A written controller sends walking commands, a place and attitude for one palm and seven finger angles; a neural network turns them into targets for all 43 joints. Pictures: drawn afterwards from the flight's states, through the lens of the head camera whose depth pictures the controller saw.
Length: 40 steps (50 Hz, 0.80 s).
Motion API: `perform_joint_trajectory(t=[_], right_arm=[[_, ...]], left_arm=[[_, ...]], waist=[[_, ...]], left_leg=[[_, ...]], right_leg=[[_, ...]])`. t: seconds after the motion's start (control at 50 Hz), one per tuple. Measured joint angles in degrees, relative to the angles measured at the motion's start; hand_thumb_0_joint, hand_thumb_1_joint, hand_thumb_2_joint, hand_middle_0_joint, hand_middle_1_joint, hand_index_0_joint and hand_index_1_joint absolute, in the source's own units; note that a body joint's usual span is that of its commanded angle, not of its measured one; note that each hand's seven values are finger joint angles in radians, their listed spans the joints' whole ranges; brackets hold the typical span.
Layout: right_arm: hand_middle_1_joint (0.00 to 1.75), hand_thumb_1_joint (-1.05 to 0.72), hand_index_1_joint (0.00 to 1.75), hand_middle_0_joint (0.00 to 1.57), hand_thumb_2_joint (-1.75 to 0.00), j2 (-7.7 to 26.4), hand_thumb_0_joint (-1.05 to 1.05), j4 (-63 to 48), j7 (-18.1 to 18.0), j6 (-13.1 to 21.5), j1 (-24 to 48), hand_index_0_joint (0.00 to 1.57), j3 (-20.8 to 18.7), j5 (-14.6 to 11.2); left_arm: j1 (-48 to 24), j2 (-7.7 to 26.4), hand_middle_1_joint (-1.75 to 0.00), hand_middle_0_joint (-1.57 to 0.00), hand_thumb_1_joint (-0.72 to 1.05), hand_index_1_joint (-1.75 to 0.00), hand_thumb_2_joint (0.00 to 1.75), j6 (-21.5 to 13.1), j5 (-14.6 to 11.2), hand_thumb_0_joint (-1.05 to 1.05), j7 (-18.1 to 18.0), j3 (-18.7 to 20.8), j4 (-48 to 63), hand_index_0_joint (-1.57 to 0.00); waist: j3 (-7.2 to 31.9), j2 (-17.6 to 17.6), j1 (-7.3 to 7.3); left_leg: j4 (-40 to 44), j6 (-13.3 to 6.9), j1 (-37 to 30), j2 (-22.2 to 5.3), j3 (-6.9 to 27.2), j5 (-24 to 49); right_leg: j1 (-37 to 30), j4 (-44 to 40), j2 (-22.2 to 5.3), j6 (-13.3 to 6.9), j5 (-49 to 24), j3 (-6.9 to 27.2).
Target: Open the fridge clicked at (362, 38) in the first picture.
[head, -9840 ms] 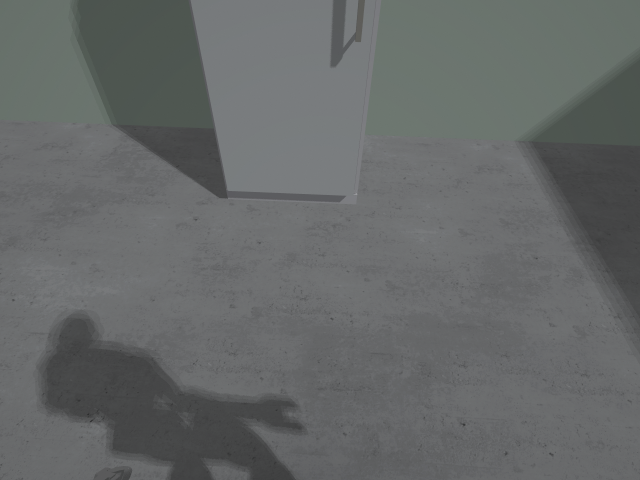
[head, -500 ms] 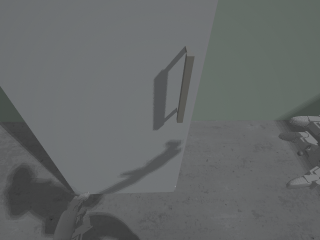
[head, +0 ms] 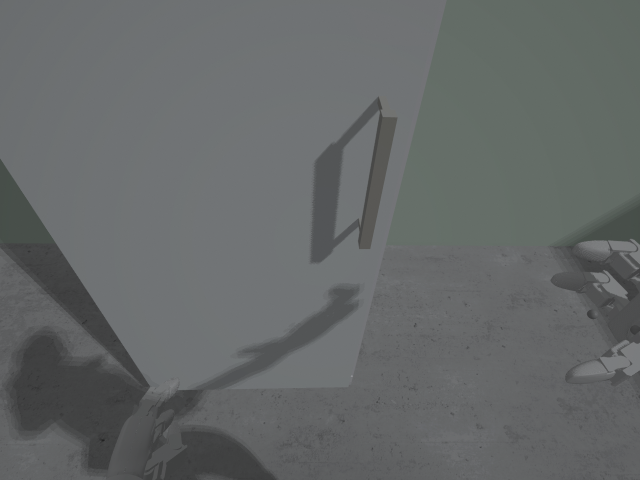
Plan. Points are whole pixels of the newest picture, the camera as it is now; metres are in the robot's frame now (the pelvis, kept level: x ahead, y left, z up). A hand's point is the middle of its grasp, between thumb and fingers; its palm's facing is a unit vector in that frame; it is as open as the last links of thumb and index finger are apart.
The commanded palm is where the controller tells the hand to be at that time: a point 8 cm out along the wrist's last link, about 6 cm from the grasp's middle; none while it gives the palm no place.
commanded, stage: move the hooked fingers beside the handle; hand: right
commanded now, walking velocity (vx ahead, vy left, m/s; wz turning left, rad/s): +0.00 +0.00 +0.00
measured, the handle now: (372, 180) +0.49 -0.06 +0.13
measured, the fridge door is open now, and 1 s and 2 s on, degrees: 0 0 0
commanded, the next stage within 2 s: none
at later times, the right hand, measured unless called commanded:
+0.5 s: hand (533, 278) +0.32 -0.23 +0.13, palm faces -0.01 +1.00 -0.03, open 14.0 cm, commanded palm +0.30 -0.27 +0.13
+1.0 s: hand (476, 245) +0.38 -0.18 +0.13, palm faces -0.03 +1.00 -0.01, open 14.0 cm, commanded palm +0.36 -0.23 +0.13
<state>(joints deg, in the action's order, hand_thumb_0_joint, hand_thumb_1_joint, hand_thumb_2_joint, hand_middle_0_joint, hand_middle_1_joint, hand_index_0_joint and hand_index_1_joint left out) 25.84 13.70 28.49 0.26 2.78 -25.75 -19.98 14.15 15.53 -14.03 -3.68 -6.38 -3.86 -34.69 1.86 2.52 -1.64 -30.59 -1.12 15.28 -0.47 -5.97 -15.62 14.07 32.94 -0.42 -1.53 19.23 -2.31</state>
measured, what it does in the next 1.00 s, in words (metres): stands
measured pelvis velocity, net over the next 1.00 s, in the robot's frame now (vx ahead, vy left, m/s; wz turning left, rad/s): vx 0.00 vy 0.00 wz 0.01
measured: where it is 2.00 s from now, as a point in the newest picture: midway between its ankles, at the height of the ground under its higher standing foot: outside the picture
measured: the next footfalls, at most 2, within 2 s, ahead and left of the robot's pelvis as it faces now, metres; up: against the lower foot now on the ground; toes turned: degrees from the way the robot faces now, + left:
none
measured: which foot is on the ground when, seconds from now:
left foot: down 0.00-1.00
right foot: down 0.00-1.00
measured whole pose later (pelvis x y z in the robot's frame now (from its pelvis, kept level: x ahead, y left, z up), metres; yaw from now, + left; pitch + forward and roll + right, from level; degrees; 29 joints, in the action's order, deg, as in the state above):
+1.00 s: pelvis +0.00 +0.00 +0.00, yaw +1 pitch +3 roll +0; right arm 18.4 28.4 14.6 2.1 23.0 -14.1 -13.3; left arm 15.3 14.9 -8.4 -3.7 -5.5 -3.1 -36.9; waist 1.8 1.5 1.1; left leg -31.3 -1.4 18.4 -0.6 -5.1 -15.5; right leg 16.0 31.8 -0.2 -1.3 18.4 -3.1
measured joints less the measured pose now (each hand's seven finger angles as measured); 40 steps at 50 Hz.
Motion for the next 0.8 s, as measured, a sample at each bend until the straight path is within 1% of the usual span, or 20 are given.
perform_joint_trajectory(t=[0.08,0.18,0.32,0.44,0.5,0.62,0.72,0.8], right_arm=[[1.2,0.5,1.2,0.3,-0.3,-0.27,-0.02,0.6,-0.2,-0.21,0.58,0.3,0.51,0.13],[1.2,0.5,1.2,0.3,-0.3,-2.02,-0.02,0.92,-1.59,0.11,3.07,0.3,3.25,0.97],[1.2,0.5,1.2,0.3,-0.3,-3.6,-0.02,1.89,-4.54,-0.21,6.08,0.3,6.05,2.56],[1.2,0.5,1.2,0.3,-0.3,-4.06,-0.02,3.19,-6.63,-0.32,7.68,0.3,6.14,3.21],[1.2,0.5,1.2,0.3,-0.3,-4.15,-0.02,4.11,-7.25,-0.33,8.44,0.3,6.31,3.42],[1.2,0.5,1.2,0.3,-0.3,-5.06,-0.02,5.84,-8.59,-0.24,10.95,0.3,8.11,4.22],[1.2,0.5,1.2,0.3,-0.3,-6.27,-0.02,6.53,-10.08,0.53,12.79,0.3,9.71,4.78],[1.2,0.5,1.2,0.3,-0.3,-6.78,-0.02,8.83,-11.33,0.46,14.89,0.3,10.49,5.32]], left_arm=[[-0.05,0.02,-0.3,-0.2,0.9,-0.3,0.9,0.11,-0.13,0.02,-0.1,-0.06,0.01,-0.2],[-0.13,0.15,-0.3,-0.2,0.9,-0.3,0.9,0.15,-0.14,0.02,-0.54,-0.03,-0.65,-0.2],[-0.32,-0.4,-0.3,-0.2,0.9,-0.3,0.9,0.55,-0.08,0.02,-0.58,-0.15,-0.94,-0.2],[0.18,-0.71,-0.3,-0.2,0.9,-0.3,0.9,1.17,0.02,0.02,-0.22,-0.08,-0.88,-0.2],[0.62,-0.59,-0.3,-0.2,0.9,-0.3,0.9,1.54,-0.07,0.02,-0.13,0.12,-0.99,-0.2],[0.97,-0.12,-0.3,-0.2,0.9,-0.3,0.9,2.32,-0.15,0.02,-0.28,0.61,-1.75,-0.2],[1.08,-0.13,-0.3,-0.2,0.9,-0.3,0.9,2.84,-0.04,0.02,-0.04,0.91,-2.1,-0.2],[0.94,-0.31,-0.3,-0.2,0.9,-0.3,0.9,3.64,-0.1,0.02,0.29,0.83,-2.09,-0.2]], waist=[[-0.13,0.08,-0.16],[-0.43,0.06,-0.37],[-0.54,-0.33,0.54],[-0.24,-0.55,1.35],[-0.15,-0.6,1.47],[-0.41,-0.61,1.51],[-0.21,-0.69,1.75],[-0.08,-0.84,2.11]], left_leg=[[-0.08,0.03,0.08,-0.1,-0.12,0.05],[-0.17,0.14,0.1,-0.41,-0.42,0.11],[0.0,0.19,0.29,-0.55,0.08,0.37],[0.19,0.15,0.7,-0.42,0.72,0.54],[0.14,0.12,0.92,-0.37,0.8,0.49],[-0.04,0.08,1.38,-0.41,0.62,0.38],[-0.09,0.05,1.69,-0.42,0.76,0.33],[-0.28,-0.03,2.04,-0.4,0.86,0.24]], right_leg=[[0.17,0.12,0.1,-0.05,-0.08,0.13],[0.34,0.22,0.4,-0.19,-0.26,0.45],[0.05,-0.62,0.57,-0.24,-0.71,-0.04],[-0.05,-1.37,0.49,-0.17,-0.94,-0.68],[0.11,-1.4,0.44,-0.14,-0.92,-0.75],[0.67,-1.17,0.46,-0.12,-0.86,-0.56],[0.79,-1.41,0.49,-0.06,-0.92,-0.69],[0.98,-1.49,0.47,0.01,-0.95,-0.78]])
